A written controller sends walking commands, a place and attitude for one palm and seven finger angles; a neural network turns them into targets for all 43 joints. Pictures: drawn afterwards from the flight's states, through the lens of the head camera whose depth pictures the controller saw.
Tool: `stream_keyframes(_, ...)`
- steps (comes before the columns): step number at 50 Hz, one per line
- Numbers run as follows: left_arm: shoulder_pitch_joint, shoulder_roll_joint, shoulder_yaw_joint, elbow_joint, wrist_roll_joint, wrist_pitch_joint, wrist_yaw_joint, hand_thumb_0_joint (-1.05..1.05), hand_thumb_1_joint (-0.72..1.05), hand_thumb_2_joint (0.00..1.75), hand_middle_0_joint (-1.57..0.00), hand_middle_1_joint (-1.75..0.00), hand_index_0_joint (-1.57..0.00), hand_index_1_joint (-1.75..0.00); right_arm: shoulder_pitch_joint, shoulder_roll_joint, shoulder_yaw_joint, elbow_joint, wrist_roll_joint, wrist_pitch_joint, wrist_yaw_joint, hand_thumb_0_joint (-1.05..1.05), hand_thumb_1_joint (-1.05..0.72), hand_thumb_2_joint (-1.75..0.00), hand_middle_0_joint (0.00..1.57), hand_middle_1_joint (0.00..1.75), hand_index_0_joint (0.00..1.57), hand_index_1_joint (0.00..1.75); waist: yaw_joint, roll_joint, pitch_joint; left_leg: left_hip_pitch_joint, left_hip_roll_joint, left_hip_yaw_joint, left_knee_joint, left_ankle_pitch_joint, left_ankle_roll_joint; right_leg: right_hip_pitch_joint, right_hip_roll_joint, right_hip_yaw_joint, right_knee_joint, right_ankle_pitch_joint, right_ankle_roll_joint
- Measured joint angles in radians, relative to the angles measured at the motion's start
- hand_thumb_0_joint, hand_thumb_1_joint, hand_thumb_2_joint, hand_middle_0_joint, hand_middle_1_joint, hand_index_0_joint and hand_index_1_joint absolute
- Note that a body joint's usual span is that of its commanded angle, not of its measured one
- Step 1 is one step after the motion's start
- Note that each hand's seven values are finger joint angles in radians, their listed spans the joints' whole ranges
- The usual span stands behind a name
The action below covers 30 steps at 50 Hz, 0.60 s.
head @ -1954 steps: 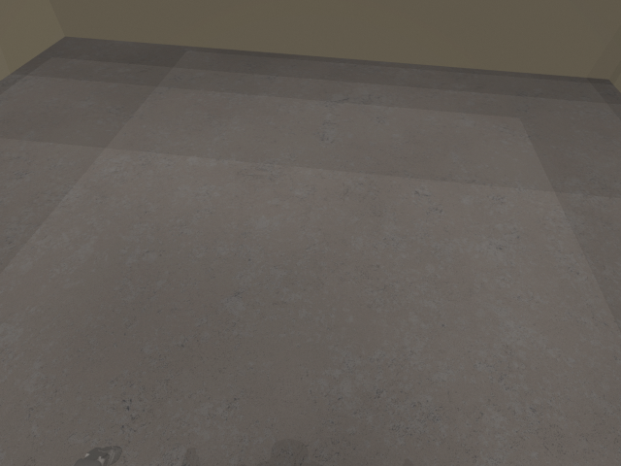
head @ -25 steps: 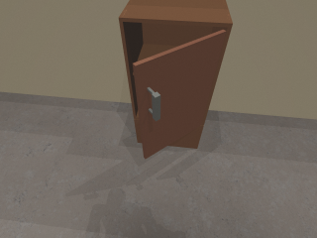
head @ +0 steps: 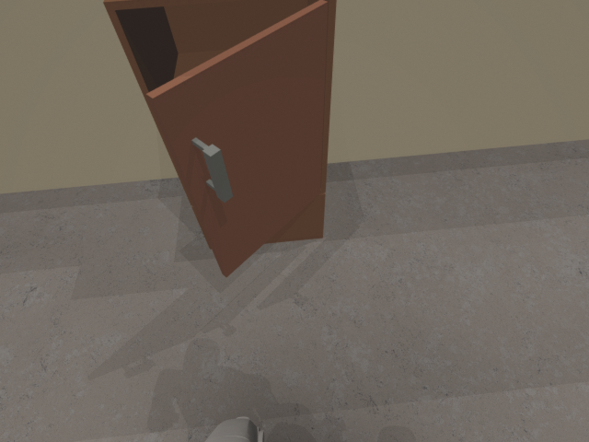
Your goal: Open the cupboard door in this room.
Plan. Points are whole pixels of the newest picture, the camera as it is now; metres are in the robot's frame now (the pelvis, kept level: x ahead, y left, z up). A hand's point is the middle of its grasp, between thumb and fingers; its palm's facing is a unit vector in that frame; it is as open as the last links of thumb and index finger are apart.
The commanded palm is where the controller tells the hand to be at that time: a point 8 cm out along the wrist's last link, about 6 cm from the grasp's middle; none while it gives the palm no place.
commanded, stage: walk to a spot facing it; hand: left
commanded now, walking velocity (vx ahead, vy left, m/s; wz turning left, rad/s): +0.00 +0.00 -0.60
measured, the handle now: (211, 170) +0.56 +0.21 -0.02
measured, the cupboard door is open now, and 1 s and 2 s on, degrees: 42 42 42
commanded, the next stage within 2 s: none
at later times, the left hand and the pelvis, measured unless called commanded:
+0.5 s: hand (197, 413) +0.17 +0.18 -0.15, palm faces -0.25 -0.93 -0.26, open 7.4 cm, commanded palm none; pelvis +0.00 -0.01 +0.00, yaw -17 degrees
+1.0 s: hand (258, 387) +0.21 +0.09 -0.15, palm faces -0.56 -0.80 -0.22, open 7.4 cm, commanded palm none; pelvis +0.00 -0.03 +0.01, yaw -35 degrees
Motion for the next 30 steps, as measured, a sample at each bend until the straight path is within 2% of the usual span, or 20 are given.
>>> stream_keyframes(3, 0.006, -0.007, -0.001, -0.002, 0.001, 0.001, 0.013, 0.01, 0.9, 0.89, -0.2, -0.3, -0.2, -0.3, -0.028, -0.012, -0.01, -0.011, 0.003, 0.008, 0.0, 0.01, -0.91, -0.9, 0.2, 0.3, 0.2, 0.3, -0.002, 0.001, 0.004, -0.058, -0.027, -0.041, 0.18, -0.015, -0.005, 0.014, 0.018, 0.024, -0.042, 0.022, 0.001)
stream_keyframes(5, 0.014, -0.007, -0.002, -0.001, 0.002, 0.001, 0.017, 0.01, 0.9, 0.89, -0.2, -0.3, -0.2, -0.3, -0.044, -0.01, -0.01, -0.029, 0.007, 0.003, -0.001, 0.01, -0.91, -0.9, 0.2, 0.3, 0.2, 0.3, -0.002, -0.016, -0.001, -0.051, -0.039, -0.039, 0.172, -0.018, -0.011, 0.023, 0.023, 0.053, -0.077, 0.046, 0.001)
stream_keyframes(9, 0.025, -0.002, -0.003, -0.001, 0.003, 0.004, 0.015, 0.01, 0.9, 0.89, -0.2, -0.3, -0.2, -0.3, -0.073, 0.001, -0.004, -0.071, 0.015, -0.012, -0.003, 0.01, -0.91, -0.9, 0.2, 0.3, 0.2, 0.3, 0.004, -0.046, -0.018, 0.015, -0.061, -0.042, 0.004, -0.006, -0.011, 0.021, 0.034, 0.113, -0.113, 0.076, 0.009)
stream_keyframes(11, 0.027, 0.002, -0.002, -0.002, -0.001, 0.009, 0.013, 0.01, 0.9, 0.89, -0.2, -0.3, -0.2, -0.3, -0.081, 0.007, 0.002, -0.09, 0.017, -0.025, -0.004, 0.01, -0.91, -0.9, 0.2, 0.3, 0.2, 0.3, 0.004, -0.056, -0.028, 0.075, -0.067, -0.047, -0.146, 0.062, -0.006, 0.006, 0.045, 0.138, -0.103, 0.075, 0.019)
stream_keyframes(12, 0.03, 0.002, -0.002, -0.007, -0.004, 0.012, 0.011, 0.01, 0.9, 0.89, -0.2, -0.3, -0.21, -0.3, -0.077, 0.004, 0.008, -0.103, 0.017, -0.035, -0.004, 0.01, -0.91, -0.9, 0.2, 0.3, 0.2, 0.3, 0.002, -0.045, -0.041, 0.112, -0.054, -0.058, -0.242, 0.109, 0.008, -0.011, 0.063, 0.143, -0.084, 0.068, 0.024)
stream_keyframes(13, 0.03, 0.001, -0.003, -0.012, -0.009, 0.016, 0.007, 0.01, 0.9, 0.89, -0.2, -0.3, -0.21, -0.3, -0.07, -0.003, 0.01, -0.115, 0.011, -0.046, -0.006, 0.01, -0.91, -0.9, 0.2, 0.3, 0.2, 0.3, -0.001, -0.026, -0.053, 0.128, -0.033, -0.074, -0.296, 0.125, 0.014, -0.044, 0.077, 0.127, -0.032, 0.017, 0.03)
stream_keyframes(15, 0.0, 0.02, 0.001, -0.017, -0.007, 0.022, -0.003, 0.01, 0.9, 0.89, -0.2, -0.3, -0.2, -0.3, -0.071, 0.012, 0.018, -0.115, -0.003, -0.054, -0.01, 0.01, -0.91, -0.9, 0.2, 0.3, 0.2, 0.3, 0.001, -0.051, -0.036, 0.117, -0.035, -0.056, -0.262, 0.113, 0.012, -0.114, 0.049, 0.085, 0.158, -0.118, 0.053)
stream_keyframes(17, -0.03, 0.033, 0.005, -0.025, -0.004, 0.023, -0.01, 0.01, 0.9, 0.89, -0.2, -0.3, -0.2, -0.3, -0.056, 0.02, 0.028, -0.117, -0.013, -0.056, -0.008, 0.0, -0.91, -0.9, 0.2, 0.3, 0.2, 0.3, 0.005, -0.056, -0.018, 0.132, -0.022, -0.046, -0.269, 0.119, 0.009, -0.164, 0.026, 0.035, 0.311, -0.173, 0.071)
stream_keyframes(19, -0.052, 0.035, 0.005, -0.041, -0.005, 0.021, -0.016, 0.01, 0.9, 0.9, -0.2, -0.3, -0.2, -0.3, -0.039, 0.021, 0.033, -0.115, -0.018, -0.052, -0.007, 0.0, -0.91, -0.9, 0.2, 0.3, 0.2, 0.3, 0.007, -0.041, -0.004, 0.152, 0.001, -0.039, -0.288, 0.13, 0.001, -0.176, 0.003, -0.011, 0.345, -0.18, 0.078)
stream_keyframes(21, -0.064, 0.034, 0.002, -0.058, -0.007, 0.018, -0.024, 0.01, 0.91, 0.9, -0.2, -0.3, -0.2, -0.3, -0.023, 0.015, 0.034, -0.111, -0.019, -0.046, -0.003, 0.0, -0.91, -0.9, 0.21, 0.3, 0.2, 0.3, 0.007, -0.02, 0.001, 0.167, 0.028, -0.024, -0.293, 0.129, -0.01, -0.155, -0.014, -0.046, 0.28, -0.158, 0.077)
stream_keyframes(23, -0.066, 0.036, -0.001, -0.073, -0.008, 0.012, -0.03, 0.01, 0.91, 0.9, -0.2, -0.3, -0.2, -0.3, -0.009, 0.007, 0.031, -0.108, -0.017, -0.039, 0.001, 0.01, -0.91, -0.9, 0.21, 0.3, 0.2, 0.3, 0.003, -0.003, 0.002, 0.172, 0.053, -0.004, -0.271, 0.11, -0.024, -0.11, -0.021, -0.068, 0.164, -0.095, 0.07)
stream_keyframes(24, -0.062, 0.039, -0.002, -0.081, -0.008, 0.008, -0.032, 0.01, 0.91, 0.9, -0.2, -0.3, -0.2, -0.3, 0.0, 0.002, 0.028, -0.108, -0.014, -0.035, 0.004, 0.01, -0.9, -0.9, 0.21, 0.3, 0.2, 0.3, 0.002, 0.002, -0.001, 0.166, 0.064, 0.006, -0.242, 0.092, -0.032, -0.077, -0.023, -0.075, 0.085, -0.03, 0.064)
stream_keyframes(25, -0.052, 0.052, -0.004, -0.094, -0.006, 0.0, -0.033, 0.01, 0.9, 0.9, -0.2, -0.3, -0.2, -0.3, 0.013, 0.001, 0.025, -0.112, -0.009, -0.03, 0.007, 0.01, -0.9, -0.9, 0.21, 0.3, 0.2, 0.3, -0.001, -0.016, -0.012, 0.144, 0.059, 0.025, -0.191, 0.07, -0.033, -0.043, -0.039, -0.053, -0.007, 0.072, 0.043)
stream_keyframes(26, -0.05, 0.058, -0.003, -0.097, -0.004, -0.009, -0.028, 0.01, 0.9, 0.9, -0.2, -0.3, -0.2, -0.3, 0.013, -0.005, 0.021, -0.111, -0.002, -0.021, 0.008, 0.01, -0.9, -0.9, 0.21, 0.3, 0.2, 0.3, 0.002, -0.025, -0.017, 0.108, 0.054, 0.025, -0.102, -0.006, -0.032, -0.048, -0.04, -0.032, -0.016, 0.065, 0.031)
stream_keyframes(27, -0.056, 0.052, -0.004, -0.091, -0.003, -0.01, -0.021, 0.01, 0.9, 0.9, -0.2, -0.3, -0.2, -0.3, 0.003, -0.019, 0.015, -0.107, 0.002, -0.011, 0.008, 0.01, -0.9, -0.9, 0.21, 0.3, 0.2, 0.3, 0.0, -0.012, -0.005, 0.074, 0.049, -0.002, -0.004, -0.07, -0.027, -0.063, -0.027, -0.023, 0.018, 0.043, 0.026)
stream_keyframes(30, -0.053, 0.035, -0.008, -0.082, 0.002, -0.001, -0.004, 0.01, 0.9, 0.9, -0.2, -0.3, -0.2, -0.3, -0.026, -0.042, 0.003, -0.093, 0.009, 0.004, 0.003, 0.01, -0.91, -0.9, 0.21, 0.3, 0.2, 0.3, -0.01, -0.001, 0.018, -0.007, 0.01, -0.045, 0.193, -0.107, -0.022, -0.064, -0.003, 0.006, 0.022, 0.033, 0.028)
